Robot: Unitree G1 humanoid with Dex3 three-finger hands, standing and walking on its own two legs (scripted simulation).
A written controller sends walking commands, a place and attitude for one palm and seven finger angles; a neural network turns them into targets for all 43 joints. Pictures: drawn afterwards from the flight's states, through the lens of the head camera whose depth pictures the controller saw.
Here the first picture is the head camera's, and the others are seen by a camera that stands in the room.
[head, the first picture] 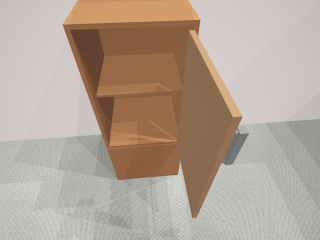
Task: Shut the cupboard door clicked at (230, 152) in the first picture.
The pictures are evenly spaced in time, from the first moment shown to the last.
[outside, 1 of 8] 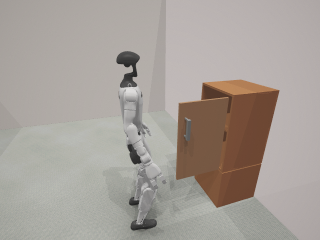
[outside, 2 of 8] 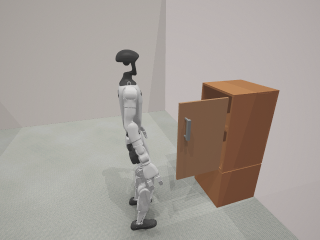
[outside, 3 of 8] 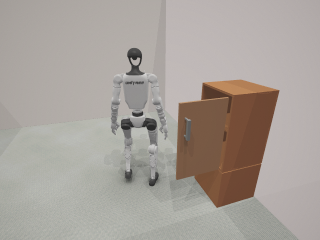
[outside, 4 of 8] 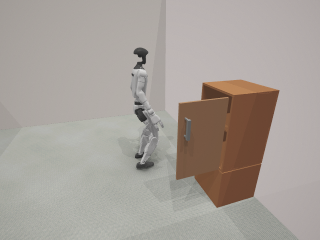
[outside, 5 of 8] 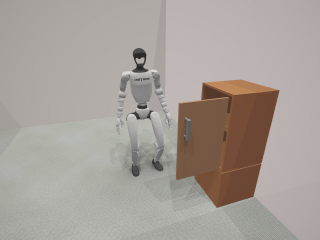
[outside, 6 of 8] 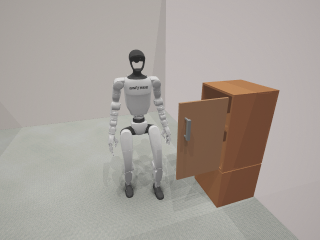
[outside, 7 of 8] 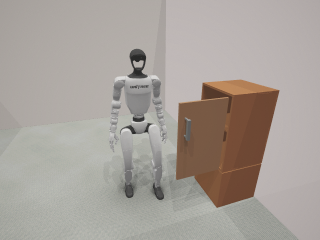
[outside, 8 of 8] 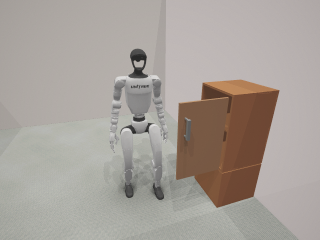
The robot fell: no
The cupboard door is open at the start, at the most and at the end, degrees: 91 91 91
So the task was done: no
